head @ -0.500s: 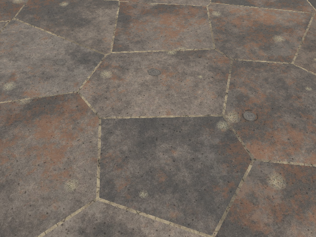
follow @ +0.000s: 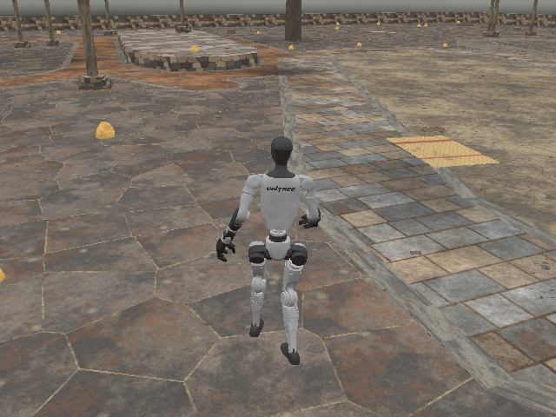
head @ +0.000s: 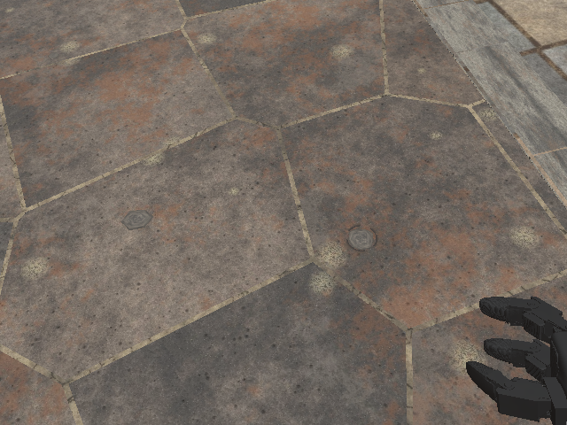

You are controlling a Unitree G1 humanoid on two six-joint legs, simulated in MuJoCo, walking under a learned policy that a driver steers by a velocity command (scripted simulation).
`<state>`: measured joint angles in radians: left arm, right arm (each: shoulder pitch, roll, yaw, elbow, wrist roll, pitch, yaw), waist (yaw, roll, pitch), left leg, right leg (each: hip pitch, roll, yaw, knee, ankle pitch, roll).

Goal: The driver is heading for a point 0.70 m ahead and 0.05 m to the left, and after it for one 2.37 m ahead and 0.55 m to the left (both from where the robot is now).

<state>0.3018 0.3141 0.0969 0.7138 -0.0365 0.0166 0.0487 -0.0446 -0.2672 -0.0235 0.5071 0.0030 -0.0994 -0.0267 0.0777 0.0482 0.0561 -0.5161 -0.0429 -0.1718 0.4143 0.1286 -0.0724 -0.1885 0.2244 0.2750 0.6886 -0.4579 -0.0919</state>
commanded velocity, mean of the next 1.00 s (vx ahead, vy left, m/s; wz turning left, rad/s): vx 0.27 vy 0.00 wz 0.08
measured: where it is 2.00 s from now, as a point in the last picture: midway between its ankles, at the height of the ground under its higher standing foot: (292, 222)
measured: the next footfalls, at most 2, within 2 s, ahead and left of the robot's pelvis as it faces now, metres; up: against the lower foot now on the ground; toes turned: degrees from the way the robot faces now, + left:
right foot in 0.38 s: +0.10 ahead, -0.09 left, +0.00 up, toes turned -10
left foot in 0.84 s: +0.11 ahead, +0.18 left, +0.00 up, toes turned +11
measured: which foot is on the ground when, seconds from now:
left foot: down 0.00-0.38, up 0.40-0.82, down 0.84-1.00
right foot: down 0.00-0.00, up 0.02-0.36, down 0.38-0.82, up 0.84-1.00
